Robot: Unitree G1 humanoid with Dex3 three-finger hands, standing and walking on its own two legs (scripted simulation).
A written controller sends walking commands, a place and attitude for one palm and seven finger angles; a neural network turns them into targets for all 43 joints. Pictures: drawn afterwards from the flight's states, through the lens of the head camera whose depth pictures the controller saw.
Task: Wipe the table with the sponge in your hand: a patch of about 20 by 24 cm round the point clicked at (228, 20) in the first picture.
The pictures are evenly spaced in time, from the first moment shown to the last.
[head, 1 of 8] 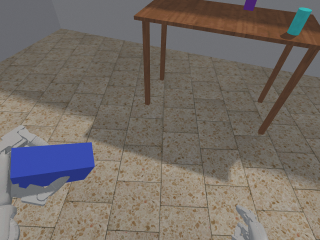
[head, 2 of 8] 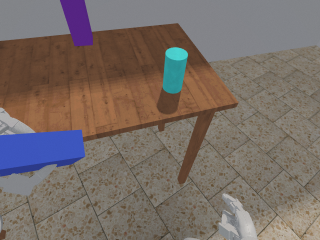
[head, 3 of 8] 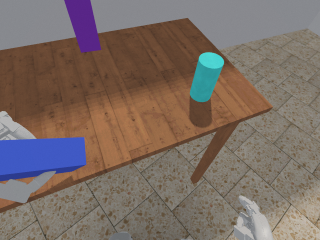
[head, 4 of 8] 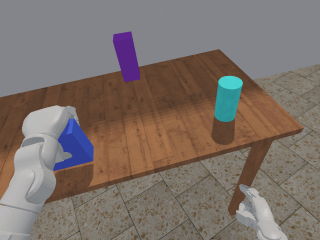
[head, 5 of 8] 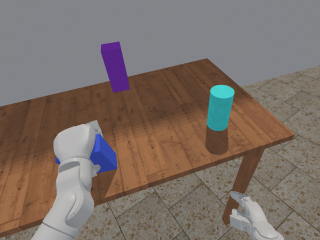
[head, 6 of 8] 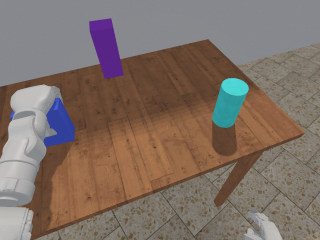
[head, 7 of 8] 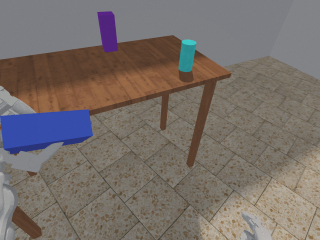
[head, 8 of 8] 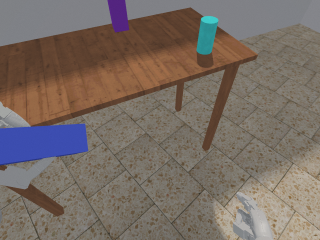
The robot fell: no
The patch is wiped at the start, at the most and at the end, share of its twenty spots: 0.00 0.95 0.95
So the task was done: yes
